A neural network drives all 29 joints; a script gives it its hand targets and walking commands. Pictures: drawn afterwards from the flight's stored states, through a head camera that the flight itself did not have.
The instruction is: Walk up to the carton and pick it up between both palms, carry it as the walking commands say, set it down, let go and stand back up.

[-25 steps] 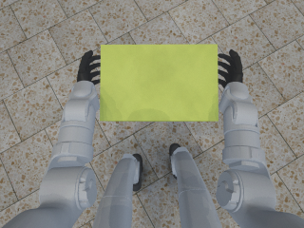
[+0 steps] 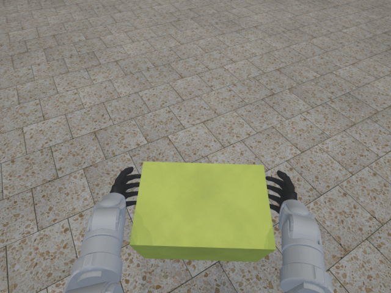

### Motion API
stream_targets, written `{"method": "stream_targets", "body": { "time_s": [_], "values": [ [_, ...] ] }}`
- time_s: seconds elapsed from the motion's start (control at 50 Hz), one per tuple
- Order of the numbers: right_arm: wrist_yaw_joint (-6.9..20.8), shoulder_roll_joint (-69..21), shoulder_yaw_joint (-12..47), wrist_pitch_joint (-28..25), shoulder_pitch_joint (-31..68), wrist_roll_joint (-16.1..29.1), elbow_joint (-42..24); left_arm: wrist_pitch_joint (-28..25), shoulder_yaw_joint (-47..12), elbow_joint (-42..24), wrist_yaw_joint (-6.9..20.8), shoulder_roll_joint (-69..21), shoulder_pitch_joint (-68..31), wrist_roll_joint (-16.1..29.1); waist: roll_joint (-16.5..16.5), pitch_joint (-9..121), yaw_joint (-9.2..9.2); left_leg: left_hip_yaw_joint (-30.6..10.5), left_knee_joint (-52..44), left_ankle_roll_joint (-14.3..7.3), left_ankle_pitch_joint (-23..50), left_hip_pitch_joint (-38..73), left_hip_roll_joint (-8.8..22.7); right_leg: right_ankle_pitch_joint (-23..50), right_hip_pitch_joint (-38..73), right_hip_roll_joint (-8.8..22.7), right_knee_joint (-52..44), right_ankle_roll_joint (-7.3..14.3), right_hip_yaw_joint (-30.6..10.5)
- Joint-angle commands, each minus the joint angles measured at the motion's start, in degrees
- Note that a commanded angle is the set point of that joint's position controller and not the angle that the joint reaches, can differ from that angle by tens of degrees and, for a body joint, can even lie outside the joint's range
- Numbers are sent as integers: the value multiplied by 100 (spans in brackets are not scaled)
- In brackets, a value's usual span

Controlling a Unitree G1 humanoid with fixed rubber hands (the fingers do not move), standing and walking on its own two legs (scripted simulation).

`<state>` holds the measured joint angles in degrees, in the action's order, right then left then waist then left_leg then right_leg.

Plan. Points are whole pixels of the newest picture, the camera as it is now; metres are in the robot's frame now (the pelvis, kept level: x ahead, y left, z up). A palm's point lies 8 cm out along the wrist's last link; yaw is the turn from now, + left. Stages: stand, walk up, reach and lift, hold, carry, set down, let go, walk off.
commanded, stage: reach and lift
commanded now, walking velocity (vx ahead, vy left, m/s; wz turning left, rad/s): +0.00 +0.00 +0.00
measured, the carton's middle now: (201, 213) +0.32 -0.03 -0.07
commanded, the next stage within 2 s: hold in 1.70 s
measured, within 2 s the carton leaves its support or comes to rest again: neither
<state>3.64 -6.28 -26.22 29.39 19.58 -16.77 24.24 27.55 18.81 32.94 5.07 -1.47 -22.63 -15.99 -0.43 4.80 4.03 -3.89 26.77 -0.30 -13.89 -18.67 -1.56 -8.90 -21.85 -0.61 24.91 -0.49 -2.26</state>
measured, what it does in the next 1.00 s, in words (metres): stands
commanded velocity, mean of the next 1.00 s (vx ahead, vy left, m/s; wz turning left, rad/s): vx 0.00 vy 0.00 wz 0.00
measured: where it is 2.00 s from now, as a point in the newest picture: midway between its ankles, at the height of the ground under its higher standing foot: outside the picture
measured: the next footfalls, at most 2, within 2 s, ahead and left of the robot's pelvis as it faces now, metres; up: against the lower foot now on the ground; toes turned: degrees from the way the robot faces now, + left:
none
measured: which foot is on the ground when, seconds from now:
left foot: down 0.00-1.00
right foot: down 0.00-1.00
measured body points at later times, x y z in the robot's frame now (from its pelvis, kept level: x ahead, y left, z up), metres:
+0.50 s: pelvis +0.02 +0.01 +0.01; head -0.01 +0.02 +0.46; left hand +0.33 +0.16 +0.03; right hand +0.29 -0.21 +0.04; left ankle -0.01 +0.12 -0.74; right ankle +0.04 -0.12 -0.74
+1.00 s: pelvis +0.00 -0.01 +0.01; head -0.03 -0.02 +0.46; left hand +0.29 +0.19 +0.04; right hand +0.31 -0.19 +0.04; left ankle -0.01 +0.12 -0.74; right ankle +0.04 -0.12 -0.74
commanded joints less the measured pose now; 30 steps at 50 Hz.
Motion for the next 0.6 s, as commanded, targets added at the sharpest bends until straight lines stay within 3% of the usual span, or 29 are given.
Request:
{"method": "stream_targets", "body": {
  "time_s": [0.0, 0.1, 0.12, 0.18, 0.28, 0.4, 0.52, 0.58],
  "values": [
    [1481, -5180, 3780, 61, 2647, 1382, -493, -219, -3348, -1012, 1633, -5270, -3138, 1313, 14, 2157, 28, -142, -715, -161, 1716, 239, -431, 2339, 2413, -397, -179, -38, -114],
    [1297, -5225, 4603, 211, 2024, 1664, -1483, -69, -4228, -2091, 1537, -5336, -2805, 1720, 192, 2807, 109, -243, -739, -109, 2742, 907, -452, 3430, 2969, -410, -269, -101, -230],
    [1255, -5176, 4591, 254, 1885, 1686, -1567, -21, -4318, -2268, 1518, -5283, -2774, 1746, 108, 2750, 160, -247, -762, -85, 2745, 922, -467, 3505, 3053, -402, -303, -119, -231],
    [1186, -5194, 4649, 437, 1524, 1746, -1664, 142, -4463, -2310, 1478, -5236, -2364, 1837, 244, 2557, 143, -247, -902, -67, 2990, 1124, -448, 3782, 3156, -383, -459, -176, -277],
    [1229, -5041, 4653, 746, 1352, 1869, -1578, 450, -4451, -2405, 1388, -5202, -2166, 1835, 58, 1923, 42, -233, -1130, 6, 3008, 1457, -352, 3110, 3100, -429, -775, -167, -221],
    [1406, -4599, 4467, 960, 1889, 1879, -1462, 751, -4159, -2315, 1238, -5142, -2409, 1637, -280, 1158, -131, -157, -1324, 157, 2399, 1573, -242, 1733, 2808, -509, -930, -41, -61],
    [1506, -4334, 4343, 985, 2385, 1771, -1445, 918, -3771, -2052, 1186, -5184, -2460, 1488, -123, 850, -227, -94, -1456, 181, 1845, 1515, -251, 1217, 2706, -545, -965, -11, 70],
    [1533, -4417, 4305, 953, 2463, 1721, -1361, 913, -3792, -2209, 1216, -5253, -2756, 1551, -59, 975, -145, -94, -1458, 178, 1708, 1537, -248, 1190, 2705, -546, -945, 5, 91]
  ]
}}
